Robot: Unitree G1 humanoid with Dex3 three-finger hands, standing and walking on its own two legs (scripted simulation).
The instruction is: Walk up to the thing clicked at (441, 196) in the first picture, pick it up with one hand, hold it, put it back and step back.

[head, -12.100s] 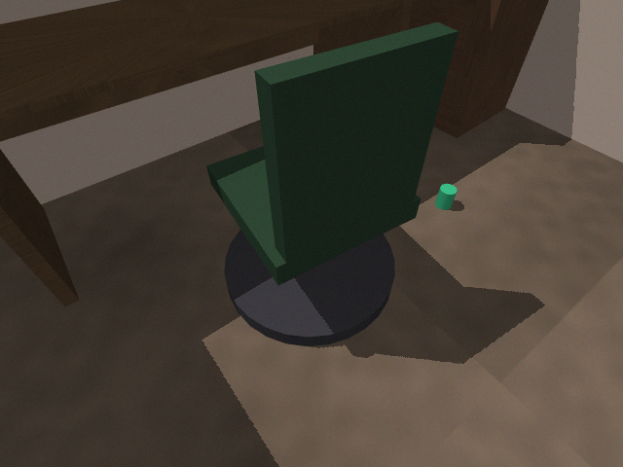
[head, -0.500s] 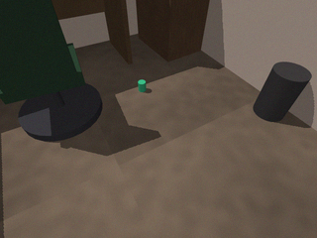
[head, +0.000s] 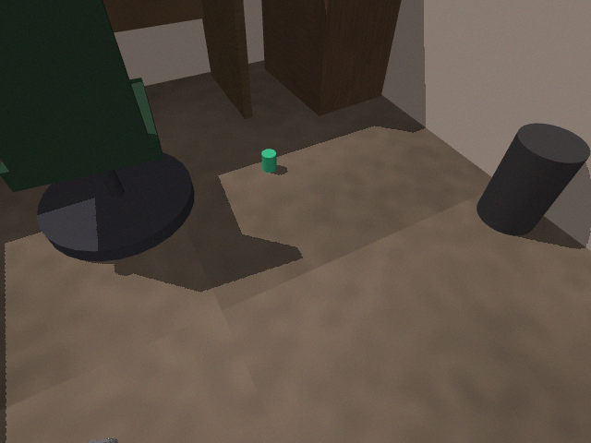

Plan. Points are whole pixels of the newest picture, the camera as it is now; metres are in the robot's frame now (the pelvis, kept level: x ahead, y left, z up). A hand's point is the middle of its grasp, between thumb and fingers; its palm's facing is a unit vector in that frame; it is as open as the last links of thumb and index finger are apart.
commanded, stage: walk up
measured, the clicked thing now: (269, 160) +1.54 +0.16 -0.72
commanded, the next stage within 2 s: stand in 0.22 s
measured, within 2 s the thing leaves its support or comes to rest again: neither
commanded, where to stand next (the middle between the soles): +0.06 -0.02 m, yaw -3 degrees
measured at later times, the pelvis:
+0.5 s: pelvis +0.00 -0.01 +0.01, yaw -1 degrees
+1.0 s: pelvis +0.01 -0.03 +0.01, yaw -2 degrees
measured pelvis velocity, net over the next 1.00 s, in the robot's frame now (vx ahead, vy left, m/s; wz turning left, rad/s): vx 0.01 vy -0.03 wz -0.04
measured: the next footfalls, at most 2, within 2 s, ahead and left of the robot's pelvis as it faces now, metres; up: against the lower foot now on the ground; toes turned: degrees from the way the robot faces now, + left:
none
